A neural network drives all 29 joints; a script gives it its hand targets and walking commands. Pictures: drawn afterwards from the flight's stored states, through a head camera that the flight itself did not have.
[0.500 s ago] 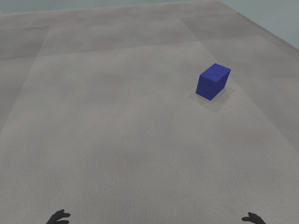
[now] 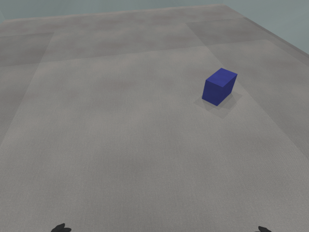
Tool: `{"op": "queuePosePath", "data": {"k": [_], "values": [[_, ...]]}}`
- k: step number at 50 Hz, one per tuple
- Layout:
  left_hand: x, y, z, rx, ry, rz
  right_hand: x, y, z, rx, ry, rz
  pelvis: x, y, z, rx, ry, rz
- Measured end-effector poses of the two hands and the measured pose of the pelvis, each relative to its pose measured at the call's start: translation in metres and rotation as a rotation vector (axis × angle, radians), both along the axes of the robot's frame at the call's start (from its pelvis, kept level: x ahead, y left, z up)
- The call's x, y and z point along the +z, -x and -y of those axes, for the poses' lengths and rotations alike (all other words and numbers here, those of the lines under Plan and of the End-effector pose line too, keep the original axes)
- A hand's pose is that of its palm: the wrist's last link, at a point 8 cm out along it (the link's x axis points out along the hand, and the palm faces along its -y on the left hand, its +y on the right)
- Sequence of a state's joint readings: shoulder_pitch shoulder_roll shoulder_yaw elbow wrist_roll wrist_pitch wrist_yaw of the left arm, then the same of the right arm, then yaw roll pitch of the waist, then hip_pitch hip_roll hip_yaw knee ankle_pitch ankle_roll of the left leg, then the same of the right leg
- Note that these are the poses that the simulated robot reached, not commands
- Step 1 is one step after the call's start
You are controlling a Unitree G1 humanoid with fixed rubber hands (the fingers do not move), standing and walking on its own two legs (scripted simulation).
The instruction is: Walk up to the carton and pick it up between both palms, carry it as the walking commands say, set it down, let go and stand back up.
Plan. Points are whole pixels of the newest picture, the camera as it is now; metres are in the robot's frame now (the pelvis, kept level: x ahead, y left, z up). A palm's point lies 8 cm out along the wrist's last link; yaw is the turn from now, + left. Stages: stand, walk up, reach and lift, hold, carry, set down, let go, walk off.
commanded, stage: walk up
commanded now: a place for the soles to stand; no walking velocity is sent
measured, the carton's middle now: (219, 86) +1.56 -0.66 -0.64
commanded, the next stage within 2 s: none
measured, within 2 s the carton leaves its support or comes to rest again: neither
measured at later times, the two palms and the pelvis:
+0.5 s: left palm out of the picture +0.17 +0.19 -0.07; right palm out of the picture +0.14 -0.45 -0.08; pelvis +0.09 -0.10 +0.01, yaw -12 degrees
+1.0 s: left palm (109, 177) +0.32 +0.15 -0.06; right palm out of the picture +0.20 -0.51 -0.08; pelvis +0.18 -0.15 -0.01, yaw -19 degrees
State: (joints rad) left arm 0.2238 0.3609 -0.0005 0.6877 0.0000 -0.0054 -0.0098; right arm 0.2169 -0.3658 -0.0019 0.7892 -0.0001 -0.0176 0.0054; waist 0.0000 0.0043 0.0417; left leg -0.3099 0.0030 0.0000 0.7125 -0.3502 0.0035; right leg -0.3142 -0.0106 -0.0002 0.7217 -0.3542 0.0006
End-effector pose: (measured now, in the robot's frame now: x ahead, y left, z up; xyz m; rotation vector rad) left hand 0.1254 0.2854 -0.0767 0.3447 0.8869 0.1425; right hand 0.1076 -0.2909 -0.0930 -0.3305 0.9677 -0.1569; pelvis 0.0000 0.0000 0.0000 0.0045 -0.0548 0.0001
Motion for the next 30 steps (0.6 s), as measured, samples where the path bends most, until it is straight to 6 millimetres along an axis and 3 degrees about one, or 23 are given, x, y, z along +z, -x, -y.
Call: {"op": "queuePosePath", "data": {"k": [3, 6, 12, 16, 23, 30], "values": [[0.002, 0.002, 0.002, -0.033, 0.006, -0.027, 0.005, 0.001, 0.011, -0.003, 0.001, 0.026, 0.002, -0.005, 0.003, -0.020, -0.006, 0.000], [0.009, -0.004, 0.006, -0.091, -0.016, -0.067, 0.013, 0.008, 0.034, -0.048, 0.019, 0.053, 0.006, -0.012, 0.013, -0.074, -0.013, 0.003], [0.024, -0.036, 0.027, -0.170, -0.080, -0.084, 0.019, 0.018, 0.100, -0.111, 0.067, 0.040, 0.006, -0.034, 0.050, -0.129, -0.029, 0.005], [0.012, -0.044, 0.048, -0.202, -0.121, -0.111, 0.007, 0.008, 0.144, -0.142, 0.092, 0.040, -0.010, -0.048, 0.079, -0.171, -0.031, 0.005], [0.006, -0.044, 0.087, -0.191, -0.056, -0.202, 0.016, -0.018, 0.155, -0.165, 0.060, 0.019, 0.004, -0.078, 0.098, -0.204, -0.006, -0.032], [-0.001, -0.074, 0.090, -0.194, -0.046, -0.234, 0.016, -0.059, 0.147, -0.174, 0.039, 0.024, 0.004, -0.113, 0.100, -0.216, 0.008, -0.058]]}}
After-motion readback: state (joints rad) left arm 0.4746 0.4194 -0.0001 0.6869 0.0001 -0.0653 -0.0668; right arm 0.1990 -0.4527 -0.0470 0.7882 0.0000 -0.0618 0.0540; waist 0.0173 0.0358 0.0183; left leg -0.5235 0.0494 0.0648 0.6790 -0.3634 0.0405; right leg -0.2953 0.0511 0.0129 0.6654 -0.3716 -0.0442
